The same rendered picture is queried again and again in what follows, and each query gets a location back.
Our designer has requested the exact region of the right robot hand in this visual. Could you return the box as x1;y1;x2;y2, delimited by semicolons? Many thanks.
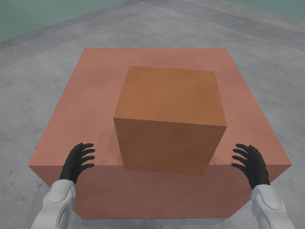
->
231;143;271;189

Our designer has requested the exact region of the left robot hand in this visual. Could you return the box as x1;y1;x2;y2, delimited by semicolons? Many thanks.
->
59;142;95;184

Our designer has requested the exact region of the right robot forearm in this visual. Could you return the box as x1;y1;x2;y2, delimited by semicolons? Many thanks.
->
251;184;295;229

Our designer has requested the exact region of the pedestal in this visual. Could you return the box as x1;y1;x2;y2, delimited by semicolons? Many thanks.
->
28;48;293;219

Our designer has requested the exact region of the carton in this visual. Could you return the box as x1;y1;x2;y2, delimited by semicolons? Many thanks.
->
113;66;228;177

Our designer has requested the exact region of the left robot forearm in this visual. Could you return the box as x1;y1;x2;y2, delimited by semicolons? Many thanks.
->
31;179;76;229

